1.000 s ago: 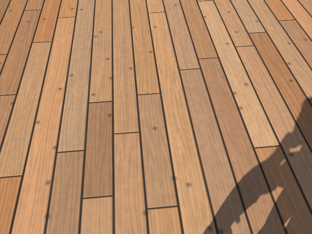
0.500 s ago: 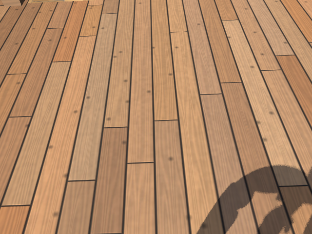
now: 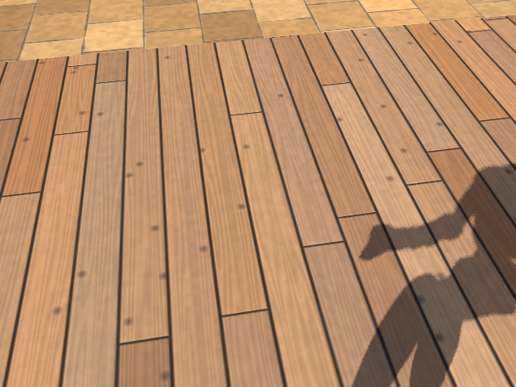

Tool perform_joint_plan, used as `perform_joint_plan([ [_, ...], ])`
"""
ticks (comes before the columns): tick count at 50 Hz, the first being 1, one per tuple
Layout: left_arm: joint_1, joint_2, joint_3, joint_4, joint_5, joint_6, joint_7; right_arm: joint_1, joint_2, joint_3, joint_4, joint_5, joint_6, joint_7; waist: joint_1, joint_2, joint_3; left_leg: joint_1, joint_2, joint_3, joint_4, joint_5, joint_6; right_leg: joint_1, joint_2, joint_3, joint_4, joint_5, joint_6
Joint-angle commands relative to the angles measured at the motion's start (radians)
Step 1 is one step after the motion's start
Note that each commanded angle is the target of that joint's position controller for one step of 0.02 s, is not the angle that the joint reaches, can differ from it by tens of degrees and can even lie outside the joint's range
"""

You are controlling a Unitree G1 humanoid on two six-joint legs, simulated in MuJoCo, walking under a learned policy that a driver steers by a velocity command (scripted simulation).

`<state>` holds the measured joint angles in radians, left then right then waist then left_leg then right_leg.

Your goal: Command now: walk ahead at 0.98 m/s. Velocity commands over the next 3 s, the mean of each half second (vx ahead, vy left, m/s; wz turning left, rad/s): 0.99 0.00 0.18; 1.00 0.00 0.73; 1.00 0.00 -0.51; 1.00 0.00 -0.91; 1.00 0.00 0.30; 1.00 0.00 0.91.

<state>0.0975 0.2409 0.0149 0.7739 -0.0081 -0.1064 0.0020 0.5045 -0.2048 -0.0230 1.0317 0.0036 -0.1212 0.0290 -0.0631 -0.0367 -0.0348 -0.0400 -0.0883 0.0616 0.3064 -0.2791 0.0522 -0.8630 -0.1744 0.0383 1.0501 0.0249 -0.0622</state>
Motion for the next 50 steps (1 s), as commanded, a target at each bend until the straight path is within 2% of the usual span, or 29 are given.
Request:
perform_joint_plan([
  [1,-0.086,0.030,-0.002,-0.065,-0.003,-0.020,-0.015,-0.069,-0.134,-0.012,-0.091,0.015,-0.032,-0.024,0.034,0.030,0.172,-0.264,0.219,-0.118,-0.261,0.160,0.149,0.177,0.025,-0.053,-0.263,0.235,0.014],
  [3,-0.160,0.022,-0.007,-0.092,-0.019,-0.027,-0.032,-0.026,-0.175,-0.018,-0.081,0.021,-0.024,-0.034,0.011,0.047,0.201,-0.156,0.263,-0.110,-0.286,0.175,0.152,0.197,0.044,-0.051,-0.407,0.267,0.015],
  [6,-0.246,0.046,0.001,-0.133,-0.024,-0.037,-0.063,0.027,-0.179,-0.020,-0.069,0.016,0.010,-0.041,-0.002,0.049,0.223,0.098,0.303,-0.079,-0.229,0.364,0.129,0.148,0.100,-0.084,-0.552,0.161,-0.005],
  [8,-0.138,0.104,0.027,-0.128,-0.032,-0.033,-0.063,0.008,-0.222,-0.031,-0.075,-0.013,0.031,-0.040,0.077,0.128,0.116,0.227,0.334,-0.073,-0.057,0.859,0.106,0.269,0.168,-0.116,-0.522,0.019,-0.042],
  [10,0.233,0.198,0.072,-0.047,-0.045,-0.013,-0.043,-0.059,-0.228,-0.031,-0.089,-0.045,0.055,-0.037,0.283,0.197,-0.100,0.139,0.299,-0.024,0.408,1.161,0.074,0.694,0.210,-0.135,-0.466,-0.092,-0.099],
  [11,0.450,0.291,0.089,0.010,-0.027,0.003,-0.023,-0.053,-0.155,-0.006,-0.130,-0.056,0.046,-0.037,0.314,0.036,-0.281,-0.177,0.232,-0.037,0.802,0.799,0.066,1.087,-0.003,0.158,-0.398,-0.282,-0.133],
  [12,0.485,0.302,0.097,0.031,-0.009,-0.008,-0.040,0.129,0.036,0.040,-0.118,0.006,0.003,-0.008,0.176,-0.389,-0.475,-0.569,0.002,-0.164,1.190,-0.109,0.015,1.416,-0.213,0.782,-0.672,-0.780,-0.330],
  [13,0.468,0.178,0.073,0.052,0.003,-0.013,-0.039,0.024,-0.112,0.011,-0.128,0.051,-0.031,-0.008,0.221,-0.258,-0.386,-0.682,0.066,-0.257,1.227,-0.115,0.076,1.376,-0.171,0.863,-0.814,-0.861,-0.252],
  [14,0.396,0.120,0.059,0.045,0.015,-0.017,-0.036,-0.142,-0.159,-0.001,-0.181,0.086,-0.039,-0.011,0.218,-0.155,-0.204,-0.743,0.110,-0.227,1.232,-0.089,0.092,1.229,-0.159,0.645,-0.790,-0.694,-0.201],
  [15,0.315,0.107,0.054,0.045,0.026,-0.028,-0.044,-0.223,-0.133,0.007,-0.213,0.071,-0.039,-0.018,0.175,0.053,-0.103,-0.711,0.153,-0.218,1.165,-0.037,0.091,1.032,-0.133,0.509,-0.811,-0.506,-0.174],
  [16,0.246,0.079,0.048,0.045,0.033,-0.041,-0.050,-0.241,-0.119,-0.001,-0.218,0.051,-0.027,-0.022,0.122,0.091,-0.052,-0.659,0.199,-0.223,1.084,0.022,0.086,0.887,-0.098,0.394,-0.820,-0.411,-0.156],
  [17,0.204,0.053,0.040,0.053,0.042,-0.046,-0.051,-0.193,-0.105,-0.005,-0.212,0.049,-0.003,-0.017,0.070,0.050,-0.025,-0.596,0.234,-0.236,1.055,0.056,0.077,0.784,-0.081,0.315,-0.838,-0.365,-0.143],
  [18,0.180,0.036,0.037,0.064,0.031,-0.046,-0.054,-0.160,-0.092,-0.009,-0.200,0.051,0.020,-0.016,0.046,0.021,0.002,-0.570,0.250,-0.235,1.023,0.063,0.067,0.728,-0.065,0.241,-0.864,-0.327,-0.131],
  [20,0.172,0.051,0.041,0.088,0.012,-0.045,-0.052,-0.165,-0.073,-0.011,-0.203,0.053,0.051,-0.018,0.028,-0.003,0.075,-0.614,0.271,-0.222,0.993,0.087,0.050,0.655,-0.051,0.104,-0.908,-0.232,-0.100],
  [22,0.189,0.074,0.047,0.101,0.023,-0.048,-0.041,-0.236,-0.075,-0.012,-0.229,0.044,0.064,-0.022,0.043,0.009,0.133,-0.700,0.268,-0.220,0.935,0.195,0.036,0.639,-0.030,-0.015,-0.932,-0.105,-0.073],
  [26,0.238,0.092,0.042,0.109,0.034,-0.052,-0.009,-0.373,-0.089,-0.017,-0.283,0.032,0.051,-0.010,0.082,0.028,0.184,-0.747,0.220,-0.123,0.694,0.447,0.030,0.681,0.018,-0.192,-0.971,0.033,-0.024],
  [30,0.298,0.144,0.043,0.116,0.030,-0.032,0.018,-0.503,-0.080,-0.014,-0.352,0.034,0.029,0.036,0.108,0.045,0.210,-0.744,0.166,0.001,0.458,0.511,0.073,0.862,-0.010,-0.282,-0.931,0.303,0.045],
  [33,0.279,0.232,0.062,0.083,0.034,0.003,0.052,-0.421,-0.147,-0.049,-0.370,0.047,0.030,0.059,0.017,-0.066,0.089,-0.514,0.038,0.145,0.435,0.383,0.102,0.977,-0.037,-0.317,-0.699,0.991,0.069],
  [35,0.150,0.277,0.078,0.031,0.031,0.027,0.056,-0.035,-0.265,-0.106,-0.287,0.044,0.064,0.045,-0.194,-0.136,-0.083,-0.100,0.009,0.100,0.498,0.214,0.159,0.871,-0.070,-0.278,-0.269,1.213,0.033],
  [36,0.061,0.263,0.080,0.005,0.010,0.017,0.037,0.180,-0.312,-0.135,-0.229,0.042,0.083,0.020,-0.301,-0.053,-0.129,0.176,0.048,-0.011,0.364,0.252,0.200,0.686,0.026,-0.281,0.132,0.868,0.037],
  [37,0.058,0.022,0.019,-0.051,0.025,-0.033,0.002,0.128,-0.309,-0.124,-0.202,0.020,0.096,0.014,-0.143,0.414,-0.006,0.284,0.120,-0.272,0.338,0.301,0.267,0.269,0.270,-0.189,0.598,-0.519,0.064],
  [38,0.223,-0.031,-0.013,-0.128,-0.025,-0.088,-0.025,0.013,-0.246,-0.086,-0.273,-0.025,0.060,0.020,0.022,0.449,-0.231,0.445,0.303,-0.874,0.130,-0.199,0.475,-0.004,0.291,0.098,0.743,-0.606,0.026],
  [39,0.078,0.082,0.004,-0.154,-0.036,-0.115,-0.030,0.030,-0.171,-0.082,-0.288,-0.014,0.044,0.020,-0.061,0.228,-0.184,0.380,0.310,-0.953,-0.055,-0.356,0.404,-0.026,0.240,0.135,0.643,-0.499,-0.034],
  [40,0.016,0.095,0.014,-0.178,-0.041,-0.117,-0.026,-0.005,-0.153,-0.075,-0.284,-0.011,0.025,0.028,-0.002,0.014,-0.051,0.209,0.290,-0.900,-0.098,-0.353,0.342,-0.015,0.204,0.119,0.513,-0.418,-0.052],
  [41,0.051,0.085,0.013,-0.169,-0.018,-0.105,-0.017,-0.093,-0.156,-0.073,-0.307,0.000,0.011,0.034,0.073,-0.089,-0.022,0.054,0.276,-0.851,-0.085,-0.312,0.328,0.058,0.157,0.131,0.415,-0.366,-0.037],
  [42,0.077,0.086,0.016,-0.163,0.005,-0.088,-0.012,-0.166,-0.165,-0.073,-0.330,0.004,0.008,0.027,0.112,-0.096,0.021,-0.096,0.226,-0.786,-0.086,-0.236,0.325,0.129,0.136,0.136,0.349,-0.341,-0.005],
  [45,0.082,0.115,0.031,-0.168,0.019,-0.044,0.006,-0.209,-0.137,-0.060,-0.345,0.016,0.014,-0.006,0.143,-0.063,0.090,-0.306,0.135,-0.539,-0.106,-0.018,0.289,0.229,0.072,0.082,0.116,-0.291,0.070],
  [48,-0.097,0.032,-0.001,-0.226,0.043,-0.035,0.009,-0.131,-0.105,-0.045,-0.303,0.020,0.020,-0.040,0.030,0.036,0.124,-0.390,0.060,-0.305,-0.081,0.234,0.223,0.309,0.068,-0.026,-0.202,0.068,0.094],
  [50,-0.184,0.015,-0.007,-0.244,0.022,-0.038,0.004,-0.067,-0.123,-0.045,-0.280,0.021,0.014,-0.036,-0.050,0.075,0.121,-0.372,0.074,-0.277,-0.114,0.193,0.186,0.380,0.098,-0.072,-0.373,0.238,0.078],
])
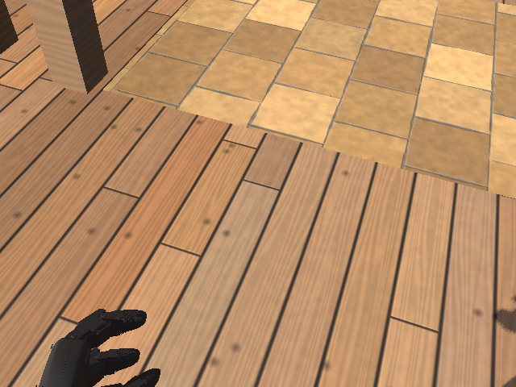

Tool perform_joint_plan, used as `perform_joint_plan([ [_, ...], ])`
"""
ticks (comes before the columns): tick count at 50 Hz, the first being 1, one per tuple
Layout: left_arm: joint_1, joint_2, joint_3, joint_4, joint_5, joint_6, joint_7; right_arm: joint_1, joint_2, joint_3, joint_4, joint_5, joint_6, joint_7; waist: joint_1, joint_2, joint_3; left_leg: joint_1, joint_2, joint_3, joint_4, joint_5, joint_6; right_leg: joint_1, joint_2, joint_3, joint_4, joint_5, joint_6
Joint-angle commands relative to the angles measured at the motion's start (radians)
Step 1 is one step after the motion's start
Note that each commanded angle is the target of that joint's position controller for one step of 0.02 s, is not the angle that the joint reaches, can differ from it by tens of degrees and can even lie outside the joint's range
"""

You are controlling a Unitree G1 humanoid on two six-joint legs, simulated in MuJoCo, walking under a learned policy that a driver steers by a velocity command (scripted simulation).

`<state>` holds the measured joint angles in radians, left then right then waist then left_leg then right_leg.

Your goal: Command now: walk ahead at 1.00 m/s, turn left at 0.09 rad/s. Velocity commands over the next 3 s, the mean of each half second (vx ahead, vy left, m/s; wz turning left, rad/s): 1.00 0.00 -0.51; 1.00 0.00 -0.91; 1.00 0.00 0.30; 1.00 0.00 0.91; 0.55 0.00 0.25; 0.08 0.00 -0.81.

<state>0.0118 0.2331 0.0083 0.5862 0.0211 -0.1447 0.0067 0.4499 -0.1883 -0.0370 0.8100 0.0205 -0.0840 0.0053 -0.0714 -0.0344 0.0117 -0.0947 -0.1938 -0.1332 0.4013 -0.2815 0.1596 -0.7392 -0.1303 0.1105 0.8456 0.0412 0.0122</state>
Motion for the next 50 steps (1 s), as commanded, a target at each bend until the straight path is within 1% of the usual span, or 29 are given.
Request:
perform_joint_plan([
  [1,-0.135,0.036,0.004,-0.065,-0.024,-0.001,-0.004,0.012,-0.154,-0.032,-0.048,0.002,-0.029,-0.006,-0.074,0.086,0.081,-0.256,0.206,-0.089,-0.223,0.192,0.071,0.244,0.065,-0.152,-0.232,0.239,-0.005],
  [4,-0.219,0.073,0.023,-0.096,-0.056,-0.010,-0.033,0.068,-0.159,-0.029,0.005,-0.012,-0.025,-0.005,-0.115,0.091,0.098,0.052,0.285,-0.066,-0.190,0.390,0.025,0.092,0.093,-0.163,-0.359,0.171,-0.064],
  [7,-0.113,0.128,0.053,-0.089,-0.072,-0.019,-0.063,0.035,-0.208,-0.037,0.016,-0.044,-0.006,-0.018,-0.014,0.143,-0.002,0.266,0.335,0.018,-0.018,1.085,-0.046,0.132,0.190,-0.221,-0.326,-0.001,-0.134],
  [8,0.007,0.161,0.069,-0.065,-0.083,-0.010,-0.064,-0.004,-0.228,-0.042,0.003,-0.066,0.000,-0.022,0.065,0.194,-0.078,0.297,0.348,0.031,0.108,1.319,-0.059,0.224,0.212,-0.233,-0.278,-0.061,-0.151],
  [9,0.229,0.205,0.087,-0.008,-0.090,0.005,-0.057,-0.090,-0.251,-0.047,-0.023,-0.085,0.005,-0.022,0.185,0.216,-0.174,0.250,0.354,0.051,0.317,1.462,-0.070,0.412,0.206,-0.212,-0.240,-0.075,-0.174],
  [10,0.541,0.237,0.097,0.073,-0.074,0.023,-0.047,-0.244,-0.281,-0.053,-0.076,-0.084,0.002,-0.026,0.359,0.129,-0.277,0.013,0.310,0.100,0.705,1.322,-0.089,0.773,0.126,-0.102,-0.268,-0.011,-0.221],
  [11,0.599,0.254,0.092,0.127,-0.042,0.028,-0.053,-0.120,-0.093,-0.008,-0.104,-0.082,-0.017,-0.011,0.226,-0.270,-0.356,-0.524,0.123,0.060,1.123,0.035,-0.167,1.211,-0.043,0.324,-0.228,-0.303,-0.375],
  [12,0.586,0.210,0.095,0.124,-0.030,0.028,-0.047,-0.110,-0.139,0.008,-0.131,-0.006,-0.060,0.010,0.225,-0.328,-0.399,-0.769,0.084,-0.042,1.200,-0.195,-0.159,1.342,-0.149,0.770,-0.502,-0.655,-0.454],
  [13,0.521,0.162,0.089,0.097,-0.009,0.032,-0.030,-0.214,-0.191,0.000,-0.160,0.022,-0.088,0.019,0.234,-0.178,-0.251,-0.850,0.159,-0.081,1.136,-0.104,-0.115,1.251,-0.132,0.728,-0.555,-0.676,-0.396],
  [15,0.416,0.132,0.077,0.083,-0.013,0.028,-0.046,-0.337,-0.159,0.009,-0.196,-0.026,-0.111,0.018,0.131,0.156,-0.046,-0.732,0.193,-0.032,0.951,-0.036,-0.085,0.871,-0.040,0.553,-0.604,-0.407,-0.345],
  [16,0.372,0.143,0.079,0.072,-0.017,0.026,-0.046,-0.300,-0.150,0.006,-0.199,-0.040,-0.108,0.016,0.072,0.140,-0.023,-0.675,0.211,-0.038,0.880,-0.024,-0.097,0.762,-0.004,0.497,-0.621,-0.329,-0.358],
  [19,0.348,0.116,0.070,0.079,-0.052,0.035,-0.039,-0.288,-0.154,0.002,-0.212,-0.043,-0.081,0.002,0.024,0.084,0.044,-0.603,0.248,0.011,0.696,-0.021,-0.151,0.546,0.070,0.364,-0.644,-0.174,-0.343],
  [22,0.363,0.140,0.078,0.095,-0.058,0.042,-0.012,-0.485,-0.104,0.021,-0.291,-0.055,-0.081,-0.002,0.086,0.030,0.105,-0.419,0.202,0.091,0.355,0.247,-0.189,0.297,0.154,0.251,-0.659,-0.065,-0.290],
  [24,0.421,0.159,0.088,0.121,-0.063,0.049,-0.010,-0.539,-0.098,0.014,-0.316,-0.043,-0.084,0.001,0.130,-0.015,0.067,-0.222,0.152,0.100,0.222,0.444,-0.196,0.220,0.157,0.267,-0.665,-0.114,-0.241],
  [27,0.460,0.139,0.088,0.149,-0.082,0.051,-0.004,-0.577,-0.164,-0.022,-0.342,0.000,-0.081,-0.010,0.138,-0.057,0.045,-0.183,0.150,0.034,0.076,0.425,-0.199,0.406,0.134,0.341,-0.588,-0.148,-0.202],
  [29,0.448,0.151,0.096,0.153,-0.074,0.061,-0.001,-0.511,-0.226,-0.057,-0.340,0.010,-0.092,-0.018,0.079,-0.076,-0.019,-0.111,0.134,0.045,0.034,0.315,-0.171,0.545,0.130,0.348,-0.407,0.136,-0.163],
  [30,0.410,0.169,0.100,0.138,-0.059,0.070,-0.004,-0.357,-0.253,-0.074,-0.319,0.013,-0.094,-0.023,-0.016,-0.092,-0.135,0.054,0.174,0.038,0.068,0.284,-0.141,0.553,0.147,0.313,-0.218,0.266,-0.130],
  [31,0.350,0.126,0.082,0.095,-0.020,0.076,-0.008,-0.075,-0.290,-0.086,-0.279,0.014,-0.081,-0.036,-0.141,-0.079,-0.332,0.377,0.330,-0.079,0.187,0.117,-0.082,0.404,0.158,0.262,0.101,0.187,-0.106],
  [32,0.557,-0.025,0.030,0.065,-0.057,0.067,-0.017,0.019,-0.374,-0.094,-0.233,-0.023,-0.077,-0.019,-0.025,0.407,-0.559,0.763,0.649,-0.666,0.059,-0.178,0.121,0.054,0.273,0.159,0.490,-0.579,-0.064],
  [33,0.540,0.056,0.024,0.071,-0.100,0.074,-0.004,0.020,-0.295,-0.087,-0.224,-0.012,-0.069,-0.005,-0.050,0.451,-0.529,0.732,0.655,-0.851,-0.045,-0.539,0.115,-0.100,0.154,0.110,0.635,-0.558,-0.070],
  [34,0.401,0.123,0.041,0.063,-0.089,0.081,0.004,-0.036,-0.211,-0.072,-0.232,-0.009,-0.055,-0.015,-0.087,0.317,-0.318,0.586,0.582,-0.659,-0.071,-0.484,0.052,-0.179,0.115,0.060,0.644,-0.470,-0.074],
  [35,0.299,0.141,0.047,0.044,-0.061,0.082,0.003,-0.077,-0.197,-0.064,-0.210,-0.019,-0.041,-0.018,-0.078,0.135,-0.171,0.411,0.538,-0.477,-0.078,-0.248,0.014,-0.168,0.082,0.019,0.611,-0.406,-0.071],
  [36,0.223,0.131,0.050,0.018,-0.038,0.079,-0.005,-0.100,-0.189,-0.060,-0.187,-0.036,-0.035,-0.015,-0.056,0.059,-0.073,0.257,0.502,-0.355,-0.095,-0.060,0.003,-0.132,0.051,0.003,0.567,-0.376,-0.074],
  [37,0.221,0.104,0.052,0.002,-0.046,0.086,-0.016,-0.129,-0.171,-0.052,-0.170,-0.050,-0.036,-0.014,-0.009,0.067,-0.026,0.142,0.477,-0.270,-0.123,0.008,0.000,-0.086,0.016,0.008,0.544,-0.358,-0.078],
  [39,0.227,0.059,0.043,-0.020,-0.076,0.111,-0.026,-0.175,-0.126,-0.043,-0.135,-0.030,-0.040,-0.001,0.041,0.120,0.017,0.036,0.463,-0.145,-0.167,0.067,-0.004,-0.076,-0.032,0.002,0.520,-0.382,-0.080],
  [41,0.202,0.048,0.035,-0.043,-0.065,0.126,-0.031,-0.211,-0.141,-0.047,-0.108,-0.015,-0.041,0.002,0.075,0.110,0.059,-0.028,0.469,-0.035,-0.203,0.173,-0.008,-0.110,-0.057,-0.005,0.492,-0.333,-0.069],
  [43,0.179,0.064,0.032,-0.056,-0.052,0.123,-0.039,-0.251,-0.182,-0.054,-0.099,-0.021,-0.045,-0.004,0.098,0.097,0.089,-0.089,0.446,0.093,-0.238,0.253,-0.022,-0.093,-0.062,-0.016,0.402,-0.193,-0.051],
  [47,0.020,0.093,0.035,-0.083,-0.045,0.107,-0.068,-0.191,-0.258,-0.064,-0.067,-0.024,-0.049,-0.014,0.041,0.012,0.133,-0.048,0.394,0.280,-0.278,0.348,-0.080,0.013,-0.005,-0.137,0.085,0.073,-0.082],
  [50,-0.041,0.104,0.040,-0.109,-0.052,0.086,-0.084,-0.073,-0.325,-0.067,-0.026,-0.020,-0.039,-0.010,0.045,0.062,0.110,0.065,0.430,0.310,-0.211,0.930,-0.079,0.189,0.121,-0.230,-0.064,-0.008,-0.147],
])
Over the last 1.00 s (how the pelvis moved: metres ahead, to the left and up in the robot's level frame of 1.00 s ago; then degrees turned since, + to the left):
0.89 0.08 0.00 29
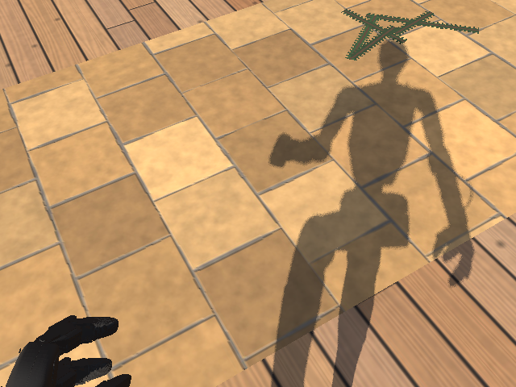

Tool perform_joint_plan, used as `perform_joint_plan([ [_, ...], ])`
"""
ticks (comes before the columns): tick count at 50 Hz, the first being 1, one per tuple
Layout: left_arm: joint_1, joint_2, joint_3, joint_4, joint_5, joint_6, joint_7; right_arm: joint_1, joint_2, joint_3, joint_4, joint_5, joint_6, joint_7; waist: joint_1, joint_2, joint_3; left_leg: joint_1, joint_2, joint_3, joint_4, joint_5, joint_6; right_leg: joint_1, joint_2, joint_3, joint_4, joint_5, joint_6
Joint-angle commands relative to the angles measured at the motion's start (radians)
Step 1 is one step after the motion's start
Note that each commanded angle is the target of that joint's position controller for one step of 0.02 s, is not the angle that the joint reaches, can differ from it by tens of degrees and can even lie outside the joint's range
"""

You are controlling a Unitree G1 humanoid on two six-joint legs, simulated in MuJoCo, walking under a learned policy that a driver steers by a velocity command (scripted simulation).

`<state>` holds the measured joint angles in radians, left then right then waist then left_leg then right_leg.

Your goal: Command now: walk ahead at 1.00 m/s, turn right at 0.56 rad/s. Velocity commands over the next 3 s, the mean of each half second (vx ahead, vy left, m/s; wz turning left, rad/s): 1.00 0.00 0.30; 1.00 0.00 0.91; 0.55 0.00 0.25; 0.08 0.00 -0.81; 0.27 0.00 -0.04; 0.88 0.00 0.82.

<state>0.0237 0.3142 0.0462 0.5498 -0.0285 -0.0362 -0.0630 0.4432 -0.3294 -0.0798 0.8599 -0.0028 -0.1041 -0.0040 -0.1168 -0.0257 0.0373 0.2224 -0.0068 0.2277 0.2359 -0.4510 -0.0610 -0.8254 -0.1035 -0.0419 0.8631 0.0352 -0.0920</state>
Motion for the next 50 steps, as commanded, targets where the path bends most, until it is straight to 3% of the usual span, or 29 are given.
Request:
perform_joint_plan([
  [1,-0.030,0.045,0.015,-0.079,-0.003,-0.023,-0.013,-0.042,-0.215,-0.027,-0.062,0.008,-0.010,-0.004,0.131,0.100,0.057,-0.190,0.273,-0.058,0.034,1.348,0.160,0.321,0.141,-0.092,-0.098,-0.102,-0.065],
  [3,0.312,0.152,0.076,-0.004,-0.007,-0.006,0.012,-0.095,-0.239,-0.019,-0.051,0.006,0.016,-0.009,0.356,0.145,-0.115,-0.244,0.291,-0.071,0.435,1.544,0.174,0.726,0.171,-0.061,-0.207,-0.151,-0.130],
  [4,0.516,0.210,0.099,0.059,-0.010,0.007,0.036,-0.110,-0.190,0.000,-0.062,0.004,0.013,-0.014,0.431,0.072,-0.214,-0.507,0.211,-0.087,0.826,1.047,0.148,1.095,0.066,0.107,-0.204,-0.148,-0.145],
  [5,0.443,0.297,0.087,0.051,0.030,-0.019,0.034,0.123,0.034,0.064,-0.093,0.022,-0.015,0.010,0.199,-0.269,-0.400,-0.883,0.009,-0.256,1.241,-0.089,0.131,1.386,-0.243,0.695,-0.315,-0.479,-0.276],
  [6,0.515,0.174,0.074,0.058,0.035,-0.031,0.031,-0.009,-0.110,0.038,-0.079,0.079,-0.047,0.016,0.323,-0.133,-0.493,-0.915,0.007,-0.422,1.299,-0.026,0.166,1.313,-0.268,0.853,-0.527,-0.713,-0.253],
  [7,0.471,0.145,0.060,0.081,0.040,-0.046,0.029,-0.157,-0.120,0.026,-0.131,0.111,-0.051,0.012,0.306,-0.085,-0.241,-1.004,0.032,-0.390,1.285,0.040,0.160,1.131,-0.251,0.727,-0.587,-0.659,-0.213],
  [8,0.395,0.124,0.055,0.099,0.034,-0.059,0.026,-0.199,-0.078,0.039,-0.149,0.092,-0.049,0.003,0.242,0.027,-0.113,-1.006,0.089,-0.380,1.206,0.116,0.153,0.953,-0.230,0.609,-0.607,-0.542,-0.183],
  [9,0.323,0.073,0.042,0.102,0.045,-0.069,0.023,-0.190,-0.063,0.035,-0.133,0.063,-0.032,0.001,0.186,0.044,-0.054,-0.958,0.132,-0.370,1.159,0.181,0.141,0.812,-0.198,0.486,-0.611,-0.455,-0.153],
  [11,0.256,-0.003,0.026,0.115,0.055,-0.089,0.015,-0.082,-0.034,0.026,-0.089,0.062,0.023,0.007,0.102,-0.009,-0.031,-0.850,0.187,-0.380,1.124,0.251,0.124,0.650,-0.154,0.304,-0.653,-0.343,-0.117],
  [13,0.236,-0.008,0.028,0.146,0.037,-0.099,0.016,-0.094,0.001,0.028,-0.083,0.062,0.058,0.009,0.083,-0.012,0.025,-0.882,0.209,-0.377,1.074,0.271,0.108,0.588,-0.131,0.142,-0.702,-0.215,-0.073],
  [15,0.235,0.007,0.034,0.162,0.049,-0.104,0.028,-0.165,0.016,0.032,-0.107,0.053,0.065,0.009,0.093,-0.006,0.074,-0.950,0.197,-0.365,0.994,0.385,0.095,0.580,-0.089,0.002,-0.730,-0.071,-0.040],
  [22,0.298,0.095,0.042,0.197,0.045,-0.093,0.081,-0.364,0.007,0.035,-0.185,0.040,0.028,0.073,0.135,0.027,0.106,-0.885,0.077,-0.132,0.509,0.698,0.154,0.797,-0.067,-0.224,-0.729,0.355,0.055],
  [24,0.297,0.161,0.056,0.193,0.047,-0.064,0.096,-0.307,-0.044,0.011,-0.197,0.056,0.030,0.082,0.080,-0.052,0.020,-0.767,-0.013,-0.040,0.497,0.610,0.181,0.928,-0.088,-0.231,-0.577,0.835,0.080],
  [26,0.207,0.222,0.075,0.168,0.030,-0.035,0.099,-0.034,-0.138,-0.034,-0.154,0.064,0.068,0.070,-0.090,-0.147,-0.101,-0.484,-0.061,-0.041,0.568,0.412,0.232,0.915,-0.134,-0.213,-0.241,1.182,0.062],
  [27,0.133,0.209,0.071,0.146,0.022,-0.040,0.086,0.214,-0.215,-0.073,-0.090,0.054,0.092,0.054,-0.209,-0.116,-0.188,-0.168,-0.049,-0.126,0.525,0.401,0.271,0.759,-0.110,-0.182,0.070,1.074,0.045],
  [28,0.090,0.066,0.032,0.140,0.019,-0.067,0.061,0.272,-0.203,-0.067,-0.045,0.050,0.109,0.037,-0.201,0.155,-0.093,-0.061,-0.011,-0.245,0.474,0.381,0.312,0.481,0.084,-0.163,0.570,0.027,0.077],
  [29,0.256,-0.115,-0.021,0.065,0.004,-0.110,0.039,0.129,-0.173,-0.038,-0.094,0.007,0.080,0.047,0.055,0.465,-0.150,0.091,0.120,-0.773,0.313,0.115,0.497,0.071,0.233,0.040,0.872,-0.630,0.092],
  [30,0.203,-0.018,-0.024,0.023,-0.007,-0.150,0.030,0.079,-0.106,-0.022,-0.144,-0.003,0.054,0.052,0.019,0.321,-0.239,0.095,0.219,-1.084,0.060,-0.189,0.523,-0.007,0.209,0.195,0.848,-0.551,0.027],
  [31,0.104,0.049,-0.006,-0.001,-0.024,-0.164,0.031,0.074,-0.081,-0.020,-0.153,-0.001,0.031,0.057,0.022,0.132,-0.145,-0.014,0.223,-1.110,-0.032,-0.259,0.462,-0.010,0.165,0.199,0.732,-0.473,-0.008],
  [32,0.089,0.044,-0.004,-0.003,-0.012,-0.162,0.040,0.016,-0.077,-0.018,-0.162,0.006,0.013,0.066,0.089,-0.059,-0.071,-0.175,0.209,-1.069,-0.038,-0.232,0.427,0.037,0.122,0.202,0.611,-0.401,-0.009],
  [33,0.097,0.032,-0.006,0.005,0.014,-0.151,0.049,-0.056,-0.082,-0.018,-0.182,0.009,0.002,0.066,0.137,-0.095,-0.034,-0.320,0.173,-1.004,-0.016,-0.138,0.425,0.107,0.095,0.211,0.531,-0.368,0.010],
  [36,0.124,0.059,0.010,0.019,0.038,-0.109,0.068,-0.124,-0.064,-0.009,-0.210,0.022,0.001,0.036,0.178,-0.049,0.017,-0.518,0.064,-0.777,-0.031,0.106,0.404,0.209,0.038,0.197,0.332,-0.338,0.087],
  [39,-0.078,0.001,-0.007,-0.056,0.057,-0.099,0.078,-0.080,-0.040,0.000,-0.191,0.040,0.012,-0.002,0.096,0.001,0.073,-0.640,-0.023,-0.621,-0.024,0.296,0.364,0.279,0.067,0.119,0.002,-0.135,0.148],
  [41,-0.157,-0.039,-0.013,-0.088,0.045,-0.101,0.071,-0.063,-0.055,-0.007,-0.176,0.042,0.028,-0.011,0.047,0.067,0.053,-0.673,-0.062,-0.583,0.004,0.300,0.313,0.383,0.118,0.083,-0.205,0.006,0.166],
  [45,-0.178,0.036,0.030,-0.107,-0.008,-0.115,0.064,-0.029,-0.053,-0.019,-0.145,0.056,0.037,-0.018,0.024,0.136,-0.003,-0.505,-0.020,-0.691,0.103,0.249,0.267,0.481,0.145,0.144,-0.392,0.055,0.176],
  [47,-0.084,0.097,0.063,-0.089,-0.020,-0.128,0.066,-0.058,-0.061,-0.029,-0.148,0.049,0.043,-0.022,0.094,0.159,-0.061,-0.385,0.001,-0.712,0.250,0.483,0.235,0.562,0.145,0.141,-0.418,-0.018,0.142],
  [48,0.092,0.129,0.085,-0.057,-0.025,-0.130,0.071,-0.100,-0.070,-0.030,-0.165,0.031,0.047,-0.014,0.202,0.165,-0.177,-0.378,-0.022,-0.668,0.443,0.643,0.199,0.746,0.119,0.130,-0.391,-0.043,0.114],
  [49,0.372,0.155,0.090,-0.012,-0.022,-0.117,0.083,-0.160,-0.019,-0.006,-0.207,-0.007,0.047,-0.001,0.328,0.150,-0.370,-0.553,-0.029,-0.608,0.764,0.562,0.171,1.104,-0.021,0.239,-0.250,-0.219,0.076],
  [50,0.435,0.245,0.095,0.019,0.036,-0.118,0.065,0.072,0.126,0.037,-0.247,0.040,0.041,0.010,0.175,-0.392,-0.553,-0.908,-0.157,-0.514,1.124,-0.150,0.128,1.449,-0.307,0.870,-0.459,-0.629,-0.118],
])
Over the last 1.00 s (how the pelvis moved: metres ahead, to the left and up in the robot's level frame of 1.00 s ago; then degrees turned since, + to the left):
0.89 -0.26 -0.03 -47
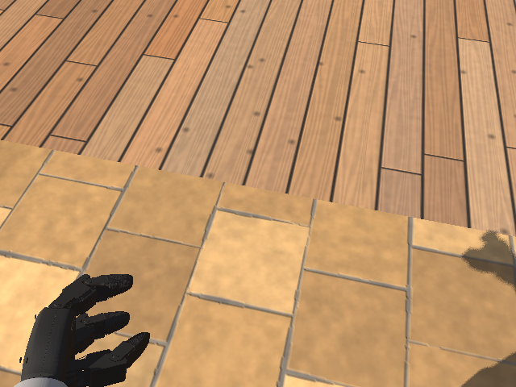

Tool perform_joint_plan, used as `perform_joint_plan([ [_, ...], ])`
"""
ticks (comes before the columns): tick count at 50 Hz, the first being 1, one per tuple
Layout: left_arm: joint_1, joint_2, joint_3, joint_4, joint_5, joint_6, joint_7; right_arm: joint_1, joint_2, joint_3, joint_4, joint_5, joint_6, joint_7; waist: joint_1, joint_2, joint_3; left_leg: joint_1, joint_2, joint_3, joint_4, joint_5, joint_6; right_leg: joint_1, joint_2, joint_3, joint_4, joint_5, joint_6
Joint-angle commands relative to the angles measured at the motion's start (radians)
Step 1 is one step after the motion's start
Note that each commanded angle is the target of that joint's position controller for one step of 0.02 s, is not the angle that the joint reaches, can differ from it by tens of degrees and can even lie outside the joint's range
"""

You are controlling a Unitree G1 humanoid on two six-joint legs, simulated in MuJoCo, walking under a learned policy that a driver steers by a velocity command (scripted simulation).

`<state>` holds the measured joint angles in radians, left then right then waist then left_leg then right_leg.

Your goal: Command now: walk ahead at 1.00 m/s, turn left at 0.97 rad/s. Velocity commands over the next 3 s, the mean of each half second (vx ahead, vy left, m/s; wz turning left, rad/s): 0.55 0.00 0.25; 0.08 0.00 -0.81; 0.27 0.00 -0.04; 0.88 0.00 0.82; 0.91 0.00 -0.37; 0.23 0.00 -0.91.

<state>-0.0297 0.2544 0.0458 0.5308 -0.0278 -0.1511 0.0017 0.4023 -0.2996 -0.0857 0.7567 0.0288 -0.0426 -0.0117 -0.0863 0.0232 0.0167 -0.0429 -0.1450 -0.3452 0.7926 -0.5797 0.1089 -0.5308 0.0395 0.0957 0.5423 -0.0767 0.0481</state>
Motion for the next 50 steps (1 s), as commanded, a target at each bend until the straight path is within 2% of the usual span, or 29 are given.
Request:
perform_joint_plan([
  [1,0.447,0.229,0.086,0.030,0.034,0.002,-0.013,0.086,0.008,0.049,-0.131,0.058,-0.015,0.006,0.171,-0.489,-0.439,-0.815,0.108,0.128,0.698,0.077,-0.039,1.093,-0.481,0.921,-0.243,-0.870,-0.269],
  [2,0.390,0.142,0.071,0.017,0.024,0.015,-0.002,-0.054,-0.072,0.033,-0.139,0.034,-0.010,0.002,0.217,-0.322,-0.259,-0.862,0.143,0.178,0.715,0.176,-0.041,0.943,-0.419,0.731,-0.259,-0.786,-0.225],
  [3,0.372,0.135,0.065,0.042,0.032,0.028,0.002,-0.147,-0.095,0.025,-0.154,0.003,-0.009,0.005,0.215,-0.124,-0.149,-0.828,0.174,0.213,0.680,0.233,-0.042,0.790,-0.371,0.547,-0.258,-0.558,-0.193],
  [4,0.365,0.139,0.063,0.068,0.043,0.034,0.001,-0.220,-0.083,0.022,-0.181,-0.020,-0.014,0.012,0.202,-0.038,-0.068,-0.795,0.206,0.223,0.630,0.260,-0.038,0.662,-0.332,0.414,-0.260,-0.369,-0.180],
  [5,0.331,0.117,0.054,0.087,0.056,0.032,0.003,-0.232,-0.070,0.018,-0.196,-0.010,-0.009,0.022,0.161,-0.050,-0.006,-0.749,0.241,0.211,0.592,0.275,-0.043,0.554,-0.308,0.306,-0.269,-0.197,-0.179],
  [7,0.306,0.049,0.029,0.133,0.041,0.027,-0.009,-0.233,-0.033,0.022,-0.217,0.009,0.006,0.024,0.115,-0.096,0.031,-0.710,0.257,0.226,0.536,0.226,-0.053,0.457,-0.269,0.159,-0.265,0.148,-0.186],
  [8,0.298,0.047,0.026,0.154,0.028,0.027,-0.012,-0.242,-0.016,0.028,-0.228,0.007,0.010,0.025,0.096,-0.095,0.045,-0.710,0.256,0.235,0.484,0.202,-0.063,0.420,-0.269,0.109,-0.263,0.316,-0.192],
  [10,0.290,0.119,0.037,0.183,0.026,0.021,-0.014,-0.275,0.011,0.046,-0.249,-0.014,-0.005,0.031,0.074,-0.073,0.061,-0.669,0.223,0.253,0.287,0.271,-0.084,0.344,-0.276,0.060,-0.299,0.509,-0.225],
  [12,0.254,0.180,0.048,0.194,0.016,0.027,-0.010,-0.289,0.017,0.059,-0.227,-0.027,-0.032,0.051,0.067,-0.069,0.023,-0.471,0.185,0.319,0.011,0.492,-0.077,0.266,-0.203,-0.042,-0.326,0.517,-0.207],
  [15,0.350,0.236,0.058,0.241,-0.016,0.031,-0.009,-0.397,-0.031,0.044,-0.243,-0.040,-0.056,0.072,0.098,-0.085,-0.005,-0.340,0.129,0.321,-0.202,0.668,-0.060,0.358,-0.221,-0.003,-0.312,0.478,-0.193],
  [18,0.363,0.233,0.051,0.253,-0.015,0.046,0.000,-0.262,-0.115,0.007,-0.191,-0.068,-0.065,0.053,-0.002,-0.103,-0.105,-0.106,0.111,0.323,-0.356,0.820,-0.008,0.423,-0.179,-0.005,-0.061,0.585,-0.117],
  [19,0.369,0.203,0.039,0.227,0.000,0.049,0.002,-0.177,-0.168,-0.007,-0.178,-0.087,-0.062,0.036,-0.031,-0.065,-0.195,0.113,0.229,0.245,-0.295,1.152,0.021,0.289,-0.116,-0.019,0.142,0.376,-0.072],
  [20,0.481,0.091,0.003,0.213,0.025,0.057,0.001,-0.128,-0.208,-0.002,-0.194,-0.125,-0.044,0.018,0.002,0.197,-0.374,0.409,0.585,-0.042,-0.181,1.718,0.180,0.006,0.005,-0.070,0.592,-0.486,0.001],
  [21,0.610,0.134,0.006,0.251,0.015,0.069,-0.001,-0.112,-0.153,0.019,-0.213,-0.101,-0.021,0.018,0.013,0.213,-0.570,0.459,0.657,-0.120,-0.127,1.847,0.245,-0.026,-0.009,0.087,0.788,-0.710,0.010],
  [22,0.565,0.196,0.023,0.230,-0.009,0.084,0.000,-0.152,-0.148,0.012,-0.213,-0.069,-0.002,0.026,0.014,0.156,-0.542,0.390,0.629,-0.064,-0.193,1.557,0.266,-0.100,-0.047,0.064,0.860,-0.648,0.027],
  [24,0.438,0.181,0.033,0.204,-0.009,0.129,0.023,-0.245,-0.075,0.025,-0.181,-0.035,0.009,0.018,0.054,0.056,-0.301,0.132,0.506,0.055,-0.330,1.075,0.198,-0.176,-0.119,-0.023,0.787,-0.496,0.057],
  [27,0.473,0.112,0.034,0.190,-0.002,0.200,0.040,-0.378,-0.067,0.019,-0.169,-0.060,0.010,0.012,0.151,0.121,-0.136,-0.249,0.460,0.222,-0.495,0.784,0.155,-0.003,-0.143,-0.063,0.707,-0.416,0.082],
  [32,0.359,0.097,0.034,0.127,0.014,0.207,0.016,-0.420,-0.107,-0.008,-0.136,-0.053,0.000,-0.018,0.144,0.094,-0.150,-0.279,0.471,0.386,-0.524,0.665,0.123,0.113,-0.173,-0.090,0.413,-0.169,0.023],
  [36,0.295,0.144,0.052,0.089,0.014,0.227,-0.014,-0.402,-0.139,-0.026,-0.101,-0.020,0.014,-0.011,0.132,0.100,-0.132,-0.211,0.505,0.438,-0.476,0.569,0.073,0.174,-0.149,-0.143,0.251,-0.172,-0.032],
  [38,0.312,0.156,0.067,0.090,0.022,0.231,-0.016,-0.393,-0.131,-0.029,-0.080,-0.003,0.024,-0.006,0.150,0.058,-0.122,-0.207,0.478,0.481,-0.370,0.476,0.006,0.257,-0.106,-0.179,0.109,-0.130,-0.081],
  [39,0.346,0.187,0.084,0.101,0.033,0.230,-0.008,-0.354,-0.098,-0.024,-0.057,0.001,0.033,-0.002,0.153,-0.022,-0.092,-0.250,0.423,0.519,-0.238,0.359,-0.051,0.308,-0.091,-0.134,0.020,-0.067,-0.122],
  [40,0.367,0.314,0.116,0.084,0.035,0.221,0.012,-0.295,-0.069,-0.019,-0.054,-0.030,0.047,0.000,0.123,-0.334,-0.022,-0.452,0.286,0.615,0.081,0.070,-0.155,0.371,-0.282,0.179,-0.140,0.317,-0.217],
  [41,0.332,0.381,0.116,0.038,0.059,0.192,0.009,-0.362,-0.069,-0.015,-0.115,-0.061,0.051,-0.012,0.110,-0.409,-0.036,-0.688,0.141,0.438,0.324,-0.105,-0.198,0.397,-0.389,0.491,-0.207,0.275,-0.388],
  [42,0.344,0.353,0.114,0.039,0.063,0.165,-0.006,-0.425,-0.103,-0.022,-0.124,-0.053,0.051,-0.020,0.158,-0.269,-0.091,-0.723,0.137,0.312,0.417,-0.056,-0.171,0.405,-0.381,0.464,-0.245,0.141,-0.393],
  [43,0.314,0.331,0.108,0.039,0.049,0.148,-0.005,-0.429,-0.104,-0.025,-0.125,-0.034,0.047,-0.025,0.130,-0.215,-0.081,-0.733,0.146,0.273,0.399,0.044,-0.143,0.405,-0.333,0.410,-0.247,0.063,-0.340],
  [44,0.259,0.289,0.098,0.029,0.025,0.148,0.003,-0.401,-0.112,-0.031,-0.100,-0.038,0.044,-0.034,0.098,-0.152,-0.086,-0.728,0.165,0.253,0.368,0.127,-0.134,0.403,-0.295,0.356,-0.226,0.021,-0.284],
  [45,0.210,0.259,0.088,0.013,0.013,0.157,0.014,-0.388,-0.124,-0.036,-0.092,-0.046,0.041,-0.038,0.079,-0.159,-0.095,-0.699,0.167,0.244,0.331,0.178,-0.136,0.377,-0.276,0.322,-0.209,0.040,-0.258],
  [47,0.195,0.230,0.077,-0.012,0.020,0.170,0.034,-0.374,-0.108,-0.035,-0.080,-0.045,0.031,-0.029,0.068,-0.160,-0.151,-0.621,0.133,0.245,0.303,0.242,-0.148,0.362,-0.231,0.284,-0.183,0.127,-0.242],
  [50,0.224,0.243,0.085,-0.021,0.014,0.178,0.049,-0.395,-0.065,-0.018,-0.075,-0.032,0.024,-0.019,0.086,-0.133,-0.170,-0.596,0.092,0.227,0.134,0.273,-0.170,0.402,-0.202,0.310,-0.161,0.135,-0.241],
])
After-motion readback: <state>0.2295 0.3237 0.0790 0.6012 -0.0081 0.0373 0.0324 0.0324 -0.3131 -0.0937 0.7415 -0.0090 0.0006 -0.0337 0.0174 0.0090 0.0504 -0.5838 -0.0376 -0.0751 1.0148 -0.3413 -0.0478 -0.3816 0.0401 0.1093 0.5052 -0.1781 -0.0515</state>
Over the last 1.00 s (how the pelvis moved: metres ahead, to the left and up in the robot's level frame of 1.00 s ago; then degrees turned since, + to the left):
0.93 0.13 0.00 40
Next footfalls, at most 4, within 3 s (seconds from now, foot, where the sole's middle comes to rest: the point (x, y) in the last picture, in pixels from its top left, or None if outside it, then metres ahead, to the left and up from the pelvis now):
0.38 left None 0.46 0.13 -0.74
0.78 right None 0.43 -0.14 -0.74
1.22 left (223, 363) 0.53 0.06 -0.74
1.54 right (328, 385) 0.45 -0.20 -0.74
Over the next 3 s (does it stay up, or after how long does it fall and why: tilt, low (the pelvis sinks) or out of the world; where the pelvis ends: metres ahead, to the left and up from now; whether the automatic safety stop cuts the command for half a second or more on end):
stays up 1.44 0.05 0.03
